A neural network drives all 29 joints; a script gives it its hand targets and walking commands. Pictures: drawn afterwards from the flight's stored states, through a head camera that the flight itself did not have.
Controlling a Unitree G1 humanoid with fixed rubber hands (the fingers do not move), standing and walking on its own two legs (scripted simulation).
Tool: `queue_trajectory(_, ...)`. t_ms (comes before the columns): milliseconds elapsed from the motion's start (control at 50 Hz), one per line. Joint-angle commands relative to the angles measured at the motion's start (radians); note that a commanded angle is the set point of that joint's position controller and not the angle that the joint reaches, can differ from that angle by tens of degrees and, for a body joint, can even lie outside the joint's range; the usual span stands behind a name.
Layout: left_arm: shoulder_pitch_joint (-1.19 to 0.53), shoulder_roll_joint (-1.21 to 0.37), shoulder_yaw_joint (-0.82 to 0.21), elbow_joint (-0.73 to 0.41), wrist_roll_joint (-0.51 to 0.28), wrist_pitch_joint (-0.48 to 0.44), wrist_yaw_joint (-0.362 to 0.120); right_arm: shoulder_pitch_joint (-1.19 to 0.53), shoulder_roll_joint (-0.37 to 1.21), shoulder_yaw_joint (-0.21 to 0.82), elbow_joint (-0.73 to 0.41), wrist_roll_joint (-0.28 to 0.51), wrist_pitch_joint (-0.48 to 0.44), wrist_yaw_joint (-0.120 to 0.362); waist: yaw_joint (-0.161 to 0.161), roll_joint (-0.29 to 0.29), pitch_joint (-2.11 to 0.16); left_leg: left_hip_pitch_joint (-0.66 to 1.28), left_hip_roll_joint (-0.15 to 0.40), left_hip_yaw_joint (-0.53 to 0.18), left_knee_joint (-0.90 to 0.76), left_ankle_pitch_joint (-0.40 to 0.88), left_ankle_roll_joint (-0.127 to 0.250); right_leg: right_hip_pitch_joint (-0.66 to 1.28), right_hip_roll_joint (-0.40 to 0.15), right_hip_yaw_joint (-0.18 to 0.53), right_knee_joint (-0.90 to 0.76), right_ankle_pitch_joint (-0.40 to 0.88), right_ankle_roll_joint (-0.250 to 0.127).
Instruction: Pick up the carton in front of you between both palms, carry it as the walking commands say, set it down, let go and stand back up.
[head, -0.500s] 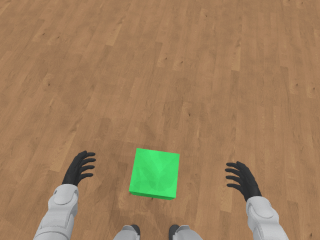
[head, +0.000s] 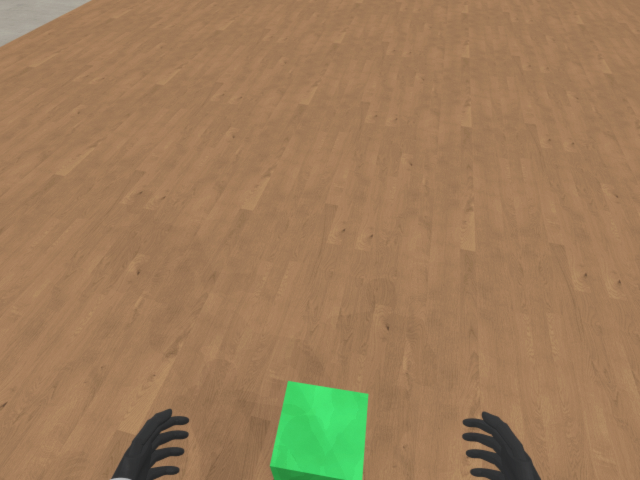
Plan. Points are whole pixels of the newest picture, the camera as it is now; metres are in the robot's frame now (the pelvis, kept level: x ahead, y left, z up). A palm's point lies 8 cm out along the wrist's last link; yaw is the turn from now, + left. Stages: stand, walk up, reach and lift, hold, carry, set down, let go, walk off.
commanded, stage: let go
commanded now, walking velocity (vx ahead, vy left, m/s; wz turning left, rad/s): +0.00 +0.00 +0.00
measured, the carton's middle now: (321, 442) +0.36 +0.00 -0.65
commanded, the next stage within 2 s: stand in 0.22 s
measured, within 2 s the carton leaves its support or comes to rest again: neither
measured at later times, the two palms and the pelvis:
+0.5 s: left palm out of the picture +0.11 +0.26 -0.10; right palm out of the picture +0.13 -0.26 -0.11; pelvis +0.03 -0.01 -0.01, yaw +0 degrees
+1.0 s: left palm out of the picture +0.08 +0.24 -0.13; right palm out of the picture +0.08 -0.27 -0.14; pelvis +0.05 -0.01 -0.01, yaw +0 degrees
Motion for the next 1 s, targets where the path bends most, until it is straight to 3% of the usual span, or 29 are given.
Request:
queue_trajectory(0,-0.054,0.092,0.03,-0.105,0.007,0.008,0.0,-0.029,-0.093,-0.037,-0.093,-0.011,0.009,-0.002,-0.011,-0.015,-0.011,0.024,-0.005,0.038,-0.065,0.126,-0.021,-0.018,0.009,-0.037,-0.074,0.123,0.015)
queue_trajectory(100,-0.051,0.09,0.035,-0.114,0.014,0.022,0.003,-0.037,-0.09,-0.037,-0.106,-0.011,0.022,0.0,-0.004,-0.001,-0.01,0.02,-0.004,0.039,-0.059,0.156,-0.022,0.019,0.012,-0.033,-0.062,0.154,0.014)
queue_trajectory(120,0.008,0.094,0.035,-0.05,0.001,-0.01,0.019,-0.088,-0.119,-0.032,-0.166,-0.025,0.076,-0.026,0.012,-0.03,-0.067,0.06,-0.007,0.044,-0.034,0.217,-0.019,0.023,0.042,-0.045,-0.032,0.162,0.024)
queue_trajectory(200,-0.035,0.093,0.022,-0.086,-0.005,-0.02,0.032,-0.062,-0.099,-0.007,-0.155,-0.012,0.104,-0.051,0.0,0.007,-0.058,0.036,-0.008,0.036,-0.022,0.232,-0.021,-0.007,0.038,-0.035,-0.022,0.169,0.022)
queue_trajectory(220,0.052,0.147,0.04,0.076,0.054,-0.083,0.077,0.042,-0.16,-0.019,0.035,-0.026,-0.051,-0.082,0.004,0.1,-0.012,-0.131,0.107,-0.011,-0.072,-0.181,-0.041,-0.141,-0.084,0.029,-0.052,-0.123,0.043)
queue_trajectory(240,0.072,0.182,0.041,0.079,0.058,-0.11,0.093,0.057,-0.169,-0.022,0.045,-0.044,-0.102,-0.097,-0.001,0.1,0.047,-0.183,0.117,-0.068,-0.102,-0.269,-0.039,-0.16,-0.093,0.05,-0.055,-0.161,0.041)
queue_trajectory(280,0.06,0.153,0.032,0.118,0.047,-0.155,0.092,0.024,-0.154,-0.014,0.082,-0.045,-0.158,-0.099,0.004,0.057,0.006,-0.199,0.125,-0.098,-0.072,-0.21,-0.022,-0.178,-0.094,0.066,-0.035,-0.104,0.032)
queue_trajectory(340,0.032,0.131,0.019,0.15,0.034,-0.195,0.081,0.025,-0.141,-0.004,0.13,-0.028,-0.196,-0.087,-0.001,-0.01,-0.145,-0.112,0.122,-0.086,0.001,0.028,-0.008,-0.146,-0.105,0.089,-0.005,0.06,0.014)
queue_trajectory(420,0.079,0.151,0.017,0.199,0.023,-0.197,0.084,0.062,-0.166,-0.001,0.186,-0.023,-0.203,-0.092,0.002,-0.008,-0.186,-0.09,0.122,-0.081,0.049,0.203,-0.007,-0.141,-0.104,0.081,0.043,0.233,0.006)
queue_trajectory(680,0.182,0.157,-0.001,0.285,0.007,-0.162,0.105,0.158,-0.172,0.023,0.312,-0.006,-0.165,-0.109,-0.001,-0.005,-0.155,-0.115,0.104,-0.044,0.111,0.323,-0.002,-0.124,-0.095,0.058,0.102,0.434,-0.02)
queue_trajectory(980,0.215,0.129,-0.021,0.406,0.007,-0.134,0.115,0.199,-0.147,0.043,0.451,-0.003,-0.131,-0.121,-0.002,-0.007,-0.085,-0.095,0.098,-0.028,0.08,0.266,0.005,-0.104,-0.095,0.055,0.07,0.385,-0.039)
